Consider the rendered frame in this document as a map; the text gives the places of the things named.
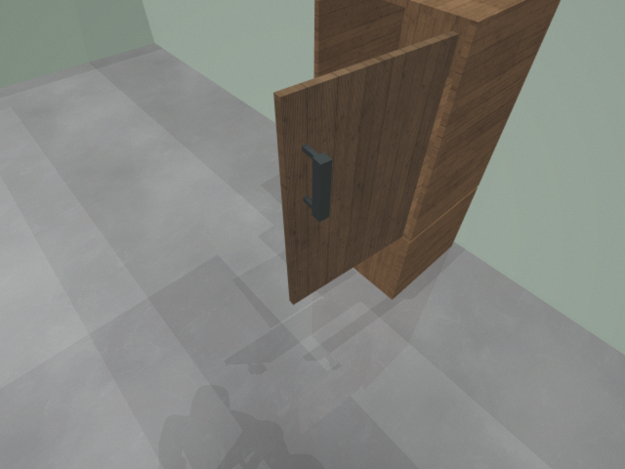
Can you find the handle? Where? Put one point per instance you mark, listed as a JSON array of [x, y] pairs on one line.
[[321, 183]]

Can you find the cupboard door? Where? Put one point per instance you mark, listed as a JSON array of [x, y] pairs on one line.
[[375, 120]]

